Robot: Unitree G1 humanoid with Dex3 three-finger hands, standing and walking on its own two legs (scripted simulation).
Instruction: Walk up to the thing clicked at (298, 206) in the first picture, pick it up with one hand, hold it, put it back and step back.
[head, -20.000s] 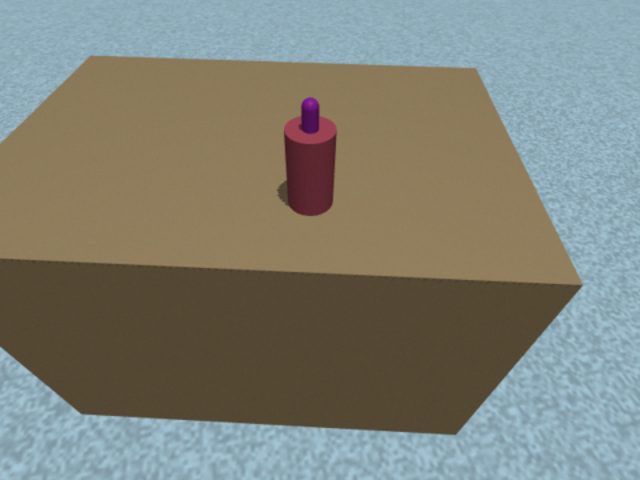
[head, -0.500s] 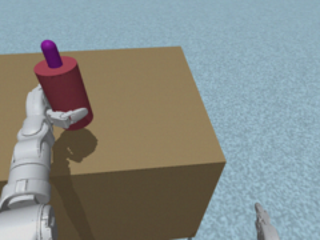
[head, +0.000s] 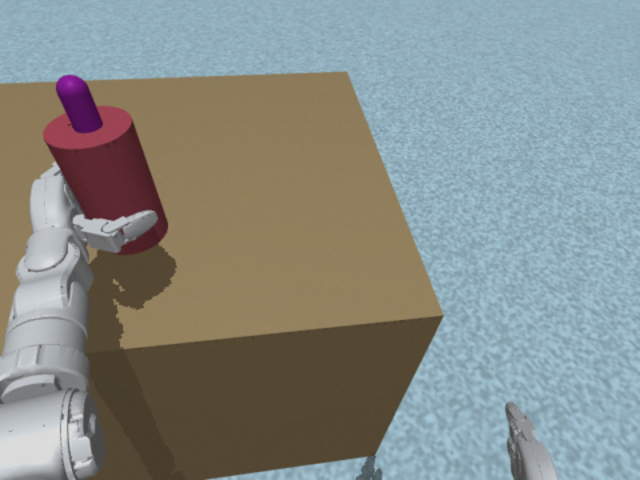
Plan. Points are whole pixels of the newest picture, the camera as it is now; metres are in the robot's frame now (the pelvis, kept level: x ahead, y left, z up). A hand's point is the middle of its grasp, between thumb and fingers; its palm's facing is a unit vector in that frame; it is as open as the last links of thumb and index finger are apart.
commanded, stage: lower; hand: left
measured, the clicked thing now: (106, 166) +0.45 +0.22 +0.19
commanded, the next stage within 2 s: loosen in 0.92 s
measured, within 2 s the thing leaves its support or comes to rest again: rests again in 1.00 s
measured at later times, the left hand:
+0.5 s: hand (127, 227) +0.47 +0.23 +0.08, palm faces +0.25 -0.97 +0.01, open 11.6 cm
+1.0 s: hand (132, 239) +0.48 +0.24 +0.04, palm faces +0.23 -0.97 +0.00, open 11.6 cm
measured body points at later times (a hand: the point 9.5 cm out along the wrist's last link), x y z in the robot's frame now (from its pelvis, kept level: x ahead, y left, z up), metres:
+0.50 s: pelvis -0.01 +0.00 -0.02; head +0.05 +0.03 +0.42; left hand +0.45 +0.29 +0.08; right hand +0.15 -0.27 -0.09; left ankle +0.03 +0.10 -0.74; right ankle -0.01 -0.12 -0.74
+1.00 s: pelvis +0.00 +0.01 -0.04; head +0.08 +0.04 +0.40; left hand +0.46 +0.29 +0.04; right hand +0.16 -0.25 -0.09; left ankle +0.03 +0.10 -0.74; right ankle -0.01 -0.12 -0.74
